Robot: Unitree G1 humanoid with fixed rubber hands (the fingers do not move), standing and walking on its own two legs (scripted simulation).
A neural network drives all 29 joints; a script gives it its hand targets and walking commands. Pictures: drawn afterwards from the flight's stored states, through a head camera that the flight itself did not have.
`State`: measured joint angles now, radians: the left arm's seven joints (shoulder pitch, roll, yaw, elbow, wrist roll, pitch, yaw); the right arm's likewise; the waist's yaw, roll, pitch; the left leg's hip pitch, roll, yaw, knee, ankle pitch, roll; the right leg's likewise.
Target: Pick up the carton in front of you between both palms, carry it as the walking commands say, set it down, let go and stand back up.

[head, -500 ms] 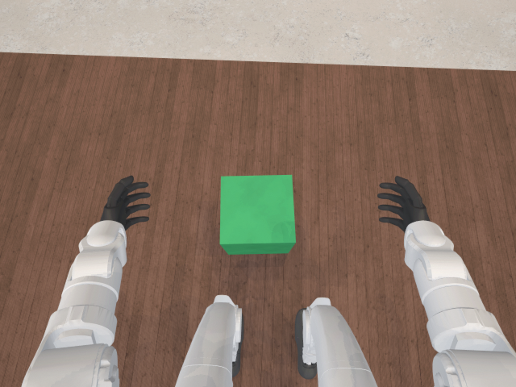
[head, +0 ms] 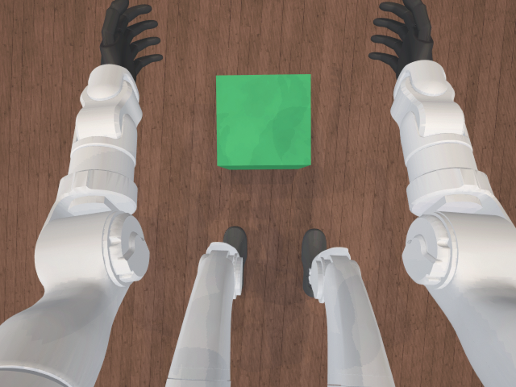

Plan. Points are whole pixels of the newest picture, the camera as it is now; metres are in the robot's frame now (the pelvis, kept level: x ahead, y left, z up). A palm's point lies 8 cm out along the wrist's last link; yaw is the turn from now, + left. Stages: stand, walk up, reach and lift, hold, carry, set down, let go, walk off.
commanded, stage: reach and lift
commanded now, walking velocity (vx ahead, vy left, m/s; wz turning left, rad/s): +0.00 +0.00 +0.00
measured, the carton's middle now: (263, 129) +0.50 +0.04 -0.52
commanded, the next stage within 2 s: none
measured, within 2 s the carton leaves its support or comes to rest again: leaves its support in 1.68 s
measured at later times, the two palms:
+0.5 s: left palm (172, 119) +0.49 +0.23 -0.35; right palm (358, 115) +0.51 -0.16 -0.35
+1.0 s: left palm (194, 122) +0.50 +0.21 -0.45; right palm (342, 120) +0.52 -0.15 -0.45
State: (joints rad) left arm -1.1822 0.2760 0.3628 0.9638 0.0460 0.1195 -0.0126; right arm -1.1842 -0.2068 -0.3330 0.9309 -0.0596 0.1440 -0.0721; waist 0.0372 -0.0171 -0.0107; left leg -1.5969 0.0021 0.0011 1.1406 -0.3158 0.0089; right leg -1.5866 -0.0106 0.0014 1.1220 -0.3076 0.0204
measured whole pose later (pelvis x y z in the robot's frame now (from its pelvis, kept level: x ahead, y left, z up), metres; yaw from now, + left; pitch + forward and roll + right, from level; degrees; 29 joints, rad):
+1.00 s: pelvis -0.03 +0.00 -0.28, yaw +0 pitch +36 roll -1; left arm -1.46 0.39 0.05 1.15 -0.29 0.02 0.11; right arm -1.46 -0.37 -0.02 1.11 0.26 0.04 -0.14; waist 0.04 0.00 0.40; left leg -2.28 -0.01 -0.01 2.21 -0.56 0.00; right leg -2.27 0.02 0.03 2.20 -0.57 0.05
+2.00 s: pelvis -0.04 -0.02 -0.22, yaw +2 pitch +42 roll +0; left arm -1.14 0.09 0.43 0.80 0.14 0.35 0.06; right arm -1.16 -0.05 -0.46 0.84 -0.16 0.32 -0.11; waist 0.04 -0.04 -0.08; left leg -2.20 -0.04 -0.04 1.98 -0.51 -0.04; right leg -2.19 0.06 0.04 1.99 -0.54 0.04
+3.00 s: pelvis +0.03 -0.02 +0.04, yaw +3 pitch +23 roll +0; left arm -0.51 -0.11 0.36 0.54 0.22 0.38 0.01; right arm -0.52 0.13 -0.38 0.57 -0.21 0.36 -0.05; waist 0.01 -0.02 -0.20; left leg -1.08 -0.03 -0.06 1.07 -0.40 -0.02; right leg -1.07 0.05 0.06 1.08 -0.43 0.01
